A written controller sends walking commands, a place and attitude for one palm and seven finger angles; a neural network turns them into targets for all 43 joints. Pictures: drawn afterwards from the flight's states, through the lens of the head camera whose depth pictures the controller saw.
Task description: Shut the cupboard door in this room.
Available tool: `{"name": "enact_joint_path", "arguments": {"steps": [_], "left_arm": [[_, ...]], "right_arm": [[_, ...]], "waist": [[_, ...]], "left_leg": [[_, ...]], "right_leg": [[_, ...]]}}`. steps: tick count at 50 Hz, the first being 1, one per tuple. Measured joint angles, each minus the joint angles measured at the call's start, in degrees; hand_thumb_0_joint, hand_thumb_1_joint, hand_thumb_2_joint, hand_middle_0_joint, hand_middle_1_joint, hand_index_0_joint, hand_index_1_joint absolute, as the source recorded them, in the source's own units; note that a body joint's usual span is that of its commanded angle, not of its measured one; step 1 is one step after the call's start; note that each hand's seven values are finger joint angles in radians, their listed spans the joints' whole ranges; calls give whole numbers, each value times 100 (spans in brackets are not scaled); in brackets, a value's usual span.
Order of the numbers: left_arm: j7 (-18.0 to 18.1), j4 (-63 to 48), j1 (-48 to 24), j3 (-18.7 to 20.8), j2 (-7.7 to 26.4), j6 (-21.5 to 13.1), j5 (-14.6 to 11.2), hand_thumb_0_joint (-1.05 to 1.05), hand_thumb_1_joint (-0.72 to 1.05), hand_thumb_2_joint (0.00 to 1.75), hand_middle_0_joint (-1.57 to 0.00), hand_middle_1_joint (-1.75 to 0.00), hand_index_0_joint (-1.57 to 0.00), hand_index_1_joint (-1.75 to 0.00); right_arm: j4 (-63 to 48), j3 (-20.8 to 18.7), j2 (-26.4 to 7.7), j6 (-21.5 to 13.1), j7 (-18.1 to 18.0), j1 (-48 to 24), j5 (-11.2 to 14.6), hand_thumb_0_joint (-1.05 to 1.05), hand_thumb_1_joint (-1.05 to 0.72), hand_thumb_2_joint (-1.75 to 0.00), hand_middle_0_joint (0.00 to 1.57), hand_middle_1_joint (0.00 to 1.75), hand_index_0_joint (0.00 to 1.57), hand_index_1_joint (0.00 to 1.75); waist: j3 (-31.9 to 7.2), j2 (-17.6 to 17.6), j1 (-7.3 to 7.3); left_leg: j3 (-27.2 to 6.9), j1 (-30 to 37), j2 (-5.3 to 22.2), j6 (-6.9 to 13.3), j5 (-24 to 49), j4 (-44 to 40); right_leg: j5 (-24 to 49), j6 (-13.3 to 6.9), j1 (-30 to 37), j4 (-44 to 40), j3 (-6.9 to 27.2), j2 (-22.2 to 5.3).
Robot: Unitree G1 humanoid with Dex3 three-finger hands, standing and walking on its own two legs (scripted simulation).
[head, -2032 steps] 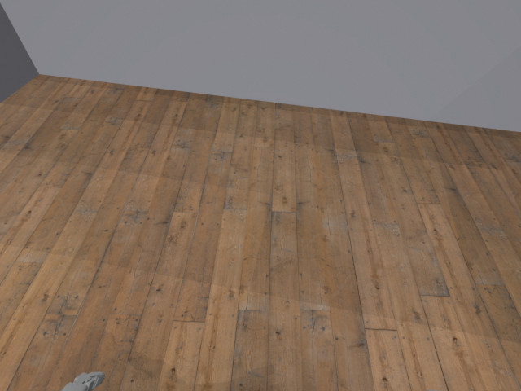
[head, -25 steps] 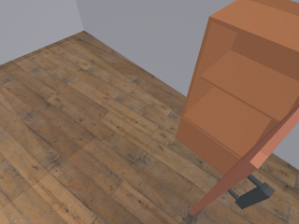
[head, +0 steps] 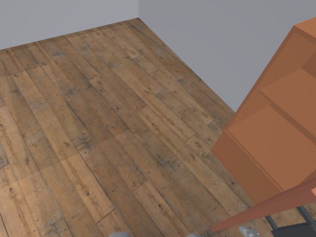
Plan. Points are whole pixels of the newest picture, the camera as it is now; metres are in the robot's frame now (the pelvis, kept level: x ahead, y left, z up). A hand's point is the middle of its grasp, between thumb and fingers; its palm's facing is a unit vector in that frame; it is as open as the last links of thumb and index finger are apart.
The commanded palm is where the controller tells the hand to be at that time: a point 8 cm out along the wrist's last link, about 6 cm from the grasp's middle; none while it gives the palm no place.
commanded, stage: turn or walk to find it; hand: left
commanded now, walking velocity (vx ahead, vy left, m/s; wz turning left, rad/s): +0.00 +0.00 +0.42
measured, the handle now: (288, 222) +0.19 -0.29 -0.02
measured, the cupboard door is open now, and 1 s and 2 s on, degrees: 80 72 71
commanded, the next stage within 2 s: none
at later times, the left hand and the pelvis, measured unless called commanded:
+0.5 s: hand out of the picture +0.05 +0.14 -0.13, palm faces +0.21 -0.93 -0.29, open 7.4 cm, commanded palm none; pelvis +0.01 -0.07 +0.01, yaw +13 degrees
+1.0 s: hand out of the picture -0.13 +0.16 -0.17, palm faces +0.48 -0.84 -0.26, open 7.4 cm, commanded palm none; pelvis -0.03 -0.04 +0.01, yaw +26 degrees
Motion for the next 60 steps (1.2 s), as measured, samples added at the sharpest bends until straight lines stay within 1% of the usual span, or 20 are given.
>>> {"name": "enact_joint_path", "arguments": {"steps": [3, 6, 12, 14, 16, 17, 18, 20, 21, 24, 27, 34, 41, 43, 45, 46, 49, 53, 56, 60], "left_arm": [[-19, -7, -107, 27, 43, 37, -12, 1, 91, 90, -20, -30, -20, -30], [-50, -92, -179, 22, 45, 10, -21, 1, 91, 90, -20, -30, -20, -30], [-55, -229, -369, -26, -64, -4, -49, 1, 91, 90, -20, -30, -20, -30], [-53, -272, -431, -56, -134, -36, -68, 1, 91, 90, -20, -30, -20, -30], [-56, -330, -458, -91, -207, -106, -87, 1, 91, 90, -20, -30, -20, -30], [-51, -358, -450, -109, -251, -167, -80, 1, 91, 90, -20, -30, -20, -30], [-35, -364, -454, -129, -331, -225, -52, 1, 91, 90, -20, -30, -20, -30], [-21, -408, -405, -173, -440, -287, -34, 1, 91, 90, -20, -30, -20, -30], [-13, -423, -371, -184, -489, -293, -31, 0, 91, 90, -20, -30, -20, -30], [1, -417, -267, -208, -606, -285, -29, 0, 90, 90, -21, -30, -20, -30], [13, -384, -160, -211, -661, -313, -23, 1, 90, 90, -21, -30, -20, -30], [23, -281, 95, -172, -575, -362, 14, 0, 91, 90, -21, -30, -20, -30], [14, -28, 322, -100, -324, -271, 63, 0, 91, 90, -21, -30, -20, -30], [9, 62, 368, -57, -214, -235, 58, 0, 91, 90, -21, -30, -20, -30], [-1, 125, 435, -16, -114, -198, 26, 1, 90, 90, -21, -30, -20, -30], [-9, 144, 452, 7, -66, -158, 2, 1, 90, 90, -21, -30, -20, -30], [15, 221, 331, 34, 48, 38, -4, 1, 91, 90, -21, -30, -20, -30], [-37, 192, 116, 33, 31, 57, -16, 1, 91, 90, -20, -30, -20, -30], [-53, 90, -39, 6, -18, 19, -27, 1, 91, 90, -20, -30, -20, -30], [-48, -45, -294, -39, -119, 7, -48, 1, 91, 90, -20, -30, -20, -30]], "right_arm": [[23, 32, 21, -10, -67, 166, -10, 0, -91, -90, 20, 30, 20, 30], [71, 60, 57, -6, -80, 318, -6, 1, -91, -90, 20, 30, 20, 30], [123, 45, 139, 36, -50, 532, -27, 1, -90, -90, 20, 30, 20, 30], [135, 20, 141, 66, -41, 580, -35, 1, -90, -90, 20, 30, 20, 30], [147, -10, 128, 96, -34, 641, -26, 1, -90, -90, 20, 30, 20, 30], [158, -32, 107, 106, -25, 674, -6, 1, -90, -90, 20, 30, 20, 30], [187, -66, 64, 125, -19, 663, 15, 1, -90, -90, 20, 30, 20, 30], [227, -116, 24, 208, -19, 645, 16, 1, -91, -90, 20, 30, 20, 30], [249, -139, 1, 241, -9, 627, 11, 1, -91, -90, 20, 30, 20, 30], [294, -188, -77, 262, 44, 588, -8, 1, -91, -90, 20, 30, 20, 30], [329, -192, -111, 265, 70, 580, -14, 1, -91, -90, 20, 30, 20, 30], [416, -136, -166, 325, 49, 408, -2, 1, -91, -90, 19, 30, 20, 30], [436, -49, -107, 306, 44, 91, 54, 1, -91, -90, 19, 30, 20, 30], [364, -15, -40, 275, 17, 29, 62, 1, -91, -90, 19, 30, 19, 29], [338, 0, -30, 228, 8, 61, 56, 1, -91, -90, 19, 30, 17, 29], [306, -1, -26, 158, 21, 98, 37, 1, -91, -90, 19, 30, 17, 28], [255, 45, 72, 61, -11, 188, 16, 1, -91, -90, 19, 30, 17, 28], [275, 106, 151, 31, -92, 337, 11, 1, -91, -90, 20, 30, 18, 29], [284, 125, 210, 8, -101, 414, 17, 1, -91, -90, 20, 30, 19, 29], [249, 98, 264, -11, -92, 493, -2, 1, -90, -90, 20, 30, 20, 29]], "waist": [[-9, 80, -37], [-25, 147, -69], [-12, 325, -213], [-10, 415, -275], [-36, 502, -307], [-59, 561, -301], [-34, 683, -310], [-35, 714, -327], [-36, 705, -319], [-51, 714, -324], [-88, 655, -313], [-95, 489, -144], [22, 365, 62], [29, 284, 74], [-18, 240, 63], [-48, 214, 42], [-18, 83, 47], [-74, 125, 13], [-110, 148, -21], [-108, 222, -137]], "left_leg": [[-175, 117, -15, -5, 205, -345], [-306, 223, -60, -2, 409, -675], [-561, 216, -128, -106, 535, -814], [-663, 145, -146, -172, 507, -719], [-773, 33, -178, -260, 435, -536], [-830, -48, -185, -316, 361, -373], [-891, -156, -165, -326, 98, -69], [-866, -506, -285, -335, -693, 1023], [-820, -685, -325, -343, -794, 1647], [-688, -1024, -240, -429, -424, 2918], [-637, -1045, -81, -539, -158, 3228], [-517, -656, 125, -627, -457, 2390], [-150, -192, 84, -471, -750, 1125], [-31, 11, 59, -422, -604, 612], [49, 344, 57, -337, -73, -229], [-2, 380, 20, -180, -28, -389], [-79, 335, -84, 41, -90, -257], [-244, 514, -120, 67, 166, -689], [-337, 597, -148, 74, 313, -933], [-485, 572, -164, 36, 364, -982]], "right_leg": [[345, 46, -406, 775, 354, 211], [656, 85, -548, 723, 529, 265], [659, 103, -324, -311, 643, 377], [685, 75, -106, -848, 613, 454], [1081, 49, 242, -1657, 544, 535], [1383, -36, 420, -2067, 483, 562], [1449, -222, 452, -2079, 395, 611], [1359, -506, 480, -2003, 276, 536], [1345, -578, 533, -2052, 232, 490], [1444, -635, 730, -2339, 62, 416], [1532, -665, 860, -2554, -114, 363], [1553, -696, 951, -2672, -512, 232], [1512, -597, 794, -2471, -805, 80], [1477, -537, 731, -2358, -895, 18], [1354, -445, 609, -2077, -997, -55], [1179, -328, 470, -1786, -947, -89], [239, -86, -41, -478, -165, 47], [646, 55, -500, 613, 406, 190], [830, 128, -569, 632, 572, 195], [699, 178, -402, 48, 627, 254]]}}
